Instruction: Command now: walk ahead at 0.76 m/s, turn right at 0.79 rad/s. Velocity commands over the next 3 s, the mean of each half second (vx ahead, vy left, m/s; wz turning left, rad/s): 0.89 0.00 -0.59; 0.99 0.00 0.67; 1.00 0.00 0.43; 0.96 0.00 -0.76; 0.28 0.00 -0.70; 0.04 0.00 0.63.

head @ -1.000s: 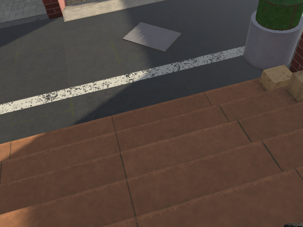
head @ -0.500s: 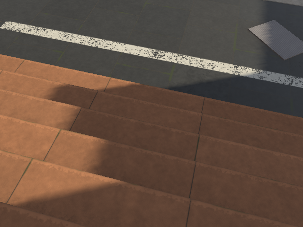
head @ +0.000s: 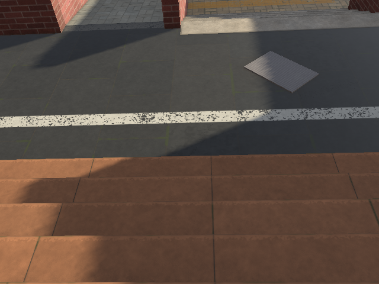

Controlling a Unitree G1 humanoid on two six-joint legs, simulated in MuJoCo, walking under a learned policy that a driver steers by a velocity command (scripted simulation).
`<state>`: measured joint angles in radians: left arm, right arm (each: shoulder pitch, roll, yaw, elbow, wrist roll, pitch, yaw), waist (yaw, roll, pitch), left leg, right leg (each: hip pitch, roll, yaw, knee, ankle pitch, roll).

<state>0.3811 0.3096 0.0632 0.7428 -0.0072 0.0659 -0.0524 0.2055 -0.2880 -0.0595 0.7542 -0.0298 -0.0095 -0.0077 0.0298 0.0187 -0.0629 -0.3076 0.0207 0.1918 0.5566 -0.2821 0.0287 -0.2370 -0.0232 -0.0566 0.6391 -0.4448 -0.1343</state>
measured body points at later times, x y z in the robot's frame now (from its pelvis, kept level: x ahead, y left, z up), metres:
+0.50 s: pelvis +0.22 -0.04 -0.11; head +0.21 -0.03 +0.34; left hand +0.32 +0.24 -0.24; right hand +0.30 -0.35 -0.20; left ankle +0.27 +0.05 -0.85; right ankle -0.03 -0.09 -0.67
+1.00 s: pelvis +0.60 -0.11 -0.29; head +0.60 -0.11 +0.16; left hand +0.61 +0.15 -0.43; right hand +0.69 -0.40 -0.41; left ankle +0.57 +0.00 -0.88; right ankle +0.55 -0.24 -0.99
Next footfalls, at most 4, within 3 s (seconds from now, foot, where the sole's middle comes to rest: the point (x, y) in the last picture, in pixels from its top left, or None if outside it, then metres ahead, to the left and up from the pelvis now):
0.50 left None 0.30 0.04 -0.90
0.84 right None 0.59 -0.24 -1.03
1.20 left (216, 253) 0.88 -0.01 -1.16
1.56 right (214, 215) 1.18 -0.01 -1.29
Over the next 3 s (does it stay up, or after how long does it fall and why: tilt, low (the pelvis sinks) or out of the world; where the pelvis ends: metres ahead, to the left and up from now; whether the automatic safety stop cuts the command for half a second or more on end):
stays up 1.75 0.18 -0.77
